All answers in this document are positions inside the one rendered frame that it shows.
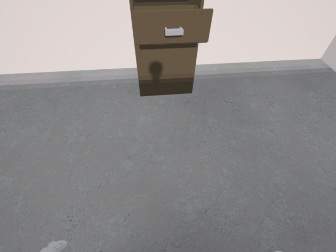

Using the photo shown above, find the cabinet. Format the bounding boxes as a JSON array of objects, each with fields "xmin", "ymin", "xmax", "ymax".
[{"xmin": 129, "ymin": 0, "xmax": 204, "ymax": 96}]

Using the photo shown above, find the handle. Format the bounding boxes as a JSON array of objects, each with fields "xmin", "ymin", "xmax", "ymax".
[{"xmin": 165, "ymin": 27, "xmax": 184, "ymax": 36}]

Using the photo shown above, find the drawer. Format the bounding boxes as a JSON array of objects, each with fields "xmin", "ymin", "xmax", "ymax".
[{"xmin": 132, "ymin": 5, "xmax": 213, "ymax": 46}]

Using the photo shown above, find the robot left hand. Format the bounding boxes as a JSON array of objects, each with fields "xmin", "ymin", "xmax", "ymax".
[{"xmin": 40, "ymin": 240, "xmax": 67, "ymax": 252}]

